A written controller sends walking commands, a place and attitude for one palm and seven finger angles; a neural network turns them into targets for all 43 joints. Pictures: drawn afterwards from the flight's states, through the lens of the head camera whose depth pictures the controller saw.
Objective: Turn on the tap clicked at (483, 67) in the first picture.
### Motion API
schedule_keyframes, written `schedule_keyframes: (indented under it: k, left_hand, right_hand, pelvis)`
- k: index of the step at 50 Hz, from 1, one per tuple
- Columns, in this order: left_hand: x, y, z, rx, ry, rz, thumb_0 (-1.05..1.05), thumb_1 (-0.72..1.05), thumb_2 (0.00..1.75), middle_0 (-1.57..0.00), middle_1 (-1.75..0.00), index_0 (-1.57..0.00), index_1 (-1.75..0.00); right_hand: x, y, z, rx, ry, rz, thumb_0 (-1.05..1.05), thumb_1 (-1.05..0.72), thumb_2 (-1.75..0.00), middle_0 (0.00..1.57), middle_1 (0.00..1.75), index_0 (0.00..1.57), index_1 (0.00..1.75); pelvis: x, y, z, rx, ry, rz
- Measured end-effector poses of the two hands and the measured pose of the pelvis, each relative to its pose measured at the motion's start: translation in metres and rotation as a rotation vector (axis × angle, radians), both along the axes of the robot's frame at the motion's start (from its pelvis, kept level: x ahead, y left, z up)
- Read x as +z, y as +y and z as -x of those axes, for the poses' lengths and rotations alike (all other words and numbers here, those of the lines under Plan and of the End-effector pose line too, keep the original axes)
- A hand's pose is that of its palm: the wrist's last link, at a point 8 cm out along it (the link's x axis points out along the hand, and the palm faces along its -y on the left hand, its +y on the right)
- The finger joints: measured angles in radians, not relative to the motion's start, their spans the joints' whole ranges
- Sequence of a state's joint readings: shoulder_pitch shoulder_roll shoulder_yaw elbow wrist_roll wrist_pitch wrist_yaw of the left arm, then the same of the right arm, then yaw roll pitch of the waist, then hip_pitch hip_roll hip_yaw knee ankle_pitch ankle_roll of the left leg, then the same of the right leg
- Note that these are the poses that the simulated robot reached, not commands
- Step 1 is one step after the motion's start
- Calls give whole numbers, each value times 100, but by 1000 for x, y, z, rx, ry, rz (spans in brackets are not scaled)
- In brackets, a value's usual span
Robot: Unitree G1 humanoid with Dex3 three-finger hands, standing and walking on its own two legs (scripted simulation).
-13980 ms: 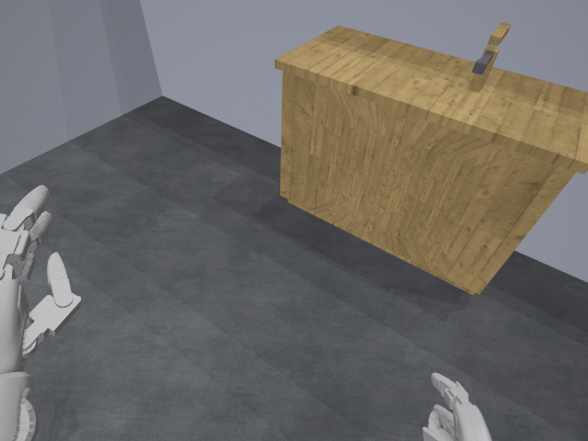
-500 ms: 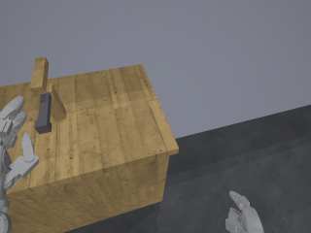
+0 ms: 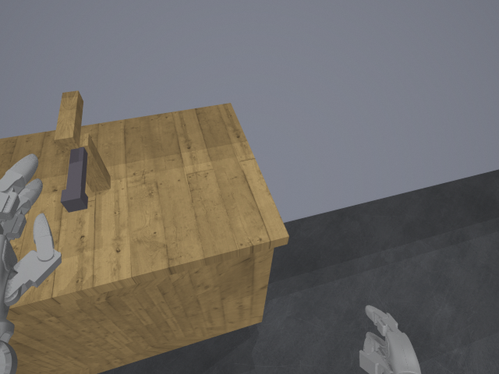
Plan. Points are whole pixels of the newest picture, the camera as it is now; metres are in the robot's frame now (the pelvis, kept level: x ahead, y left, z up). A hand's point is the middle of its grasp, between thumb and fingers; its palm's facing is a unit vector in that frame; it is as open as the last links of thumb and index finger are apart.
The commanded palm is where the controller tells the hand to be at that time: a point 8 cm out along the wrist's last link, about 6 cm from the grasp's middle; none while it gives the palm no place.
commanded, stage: shuffle to correct the standing spot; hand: left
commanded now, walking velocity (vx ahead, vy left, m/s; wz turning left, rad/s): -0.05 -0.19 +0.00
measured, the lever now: (74, 199) +0.34 +0.31 +0.09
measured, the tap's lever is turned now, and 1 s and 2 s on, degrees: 0 0 0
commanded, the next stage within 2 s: come to a stop and stand still in 0.62 s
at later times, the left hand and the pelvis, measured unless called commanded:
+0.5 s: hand (54, 259) +0.21 +0.24 +0.16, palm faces +0.34 -0.86 -0.37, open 7.5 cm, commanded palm +0.16 +0.28 +0.18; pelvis +0.00 +0.00 +0.00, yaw +0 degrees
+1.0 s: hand (51, 250) +0.22 +0.26 +0.15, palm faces +0.31 -0.88 -0.37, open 7.5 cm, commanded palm +0.16 +0.30 +0.18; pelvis -0.01 +0.02 +0.00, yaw -2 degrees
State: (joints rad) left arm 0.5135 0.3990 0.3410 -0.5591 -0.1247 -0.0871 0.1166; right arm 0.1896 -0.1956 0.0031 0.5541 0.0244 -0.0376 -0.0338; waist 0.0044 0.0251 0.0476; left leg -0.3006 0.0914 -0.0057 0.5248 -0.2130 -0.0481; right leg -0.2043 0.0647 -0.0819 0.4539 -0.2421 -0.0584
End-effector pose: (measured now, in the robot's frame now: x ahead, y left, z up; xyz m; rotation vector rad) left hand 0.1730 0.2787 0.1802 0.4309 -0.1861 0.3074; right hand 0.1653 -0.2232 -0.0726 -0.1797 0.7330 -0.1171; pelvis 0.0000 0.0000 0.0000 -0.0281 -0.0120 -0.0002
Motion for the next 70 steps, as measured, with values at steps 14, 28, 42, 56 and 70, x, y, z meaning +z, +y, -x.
schedule_keyframes:
  k: [14,28,42,56,70]
  left_hand:
    - [1,2,3,-1,-13,5,2,89,90,-21,-30,-21,-30]
    - [-5,2,1,12,9,22,2,89,90,-21,-30,-21,-30]
    - [29,38,-19,28,-116,-189,2,88,90,-22,-30,-21,-30]
    - [-24,33,-5,-97,-22,5,2,89,90,-22,-30,-21,-30]
    - [-3,77,-23,-20,-152,0,2,89,90,-20,-30,-20,-30]
  right_hand:
    - [1,0,7,-2,6,11,1,-90,-90,21,30,21,30]
    - [-2,2,4,-2,6,2,1,-90,-90,21,30,21,30]
    - [0,-4,7,43,22,55,1,-90,-90,21,30,21,30]
    - [10,20,35,-41,-6,91,1,-90,-90,20,30,20,30]
    - [14,91,-1,69,-61,10,1,-90,-90,21,30,21,30]
  pelvis:
    - [1,2,3,5,-1,0]
    - [0,2,2,1,0,0]
    - [0,-4,5,0,11,-6]
    - [-1,39,6,-33,-6,-7]
    - [3,74,-7,-30,3,3]
